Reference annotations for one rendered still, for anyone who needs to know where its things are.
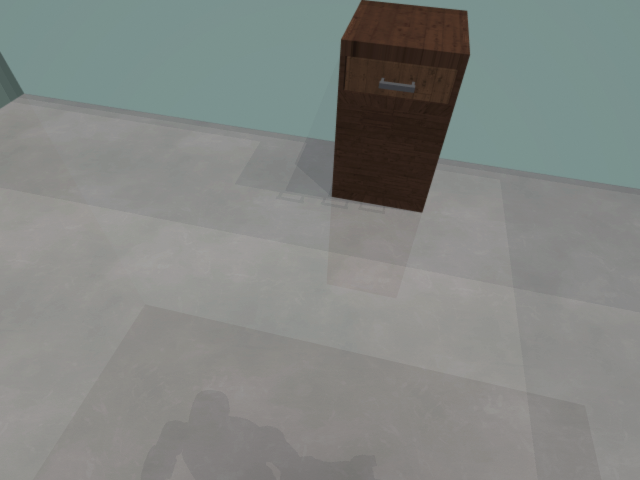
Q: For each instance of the handle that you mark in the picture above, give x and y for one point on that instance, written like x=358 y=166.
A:
x=397 y=86

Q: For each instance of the cabinet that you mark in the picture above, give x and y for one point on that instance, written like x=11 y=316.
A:
x=387 y=148

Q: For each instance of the drawer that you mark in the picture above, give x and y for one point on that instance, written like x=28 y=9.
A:
x=432 y=84

